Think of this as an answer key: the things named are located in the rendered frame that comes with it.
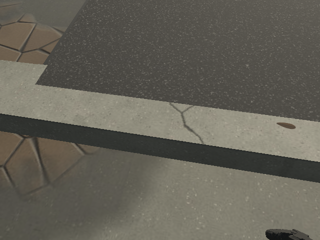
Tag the right robot hand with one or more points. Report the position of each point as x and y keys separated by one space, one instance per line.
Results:
x=284 y=234

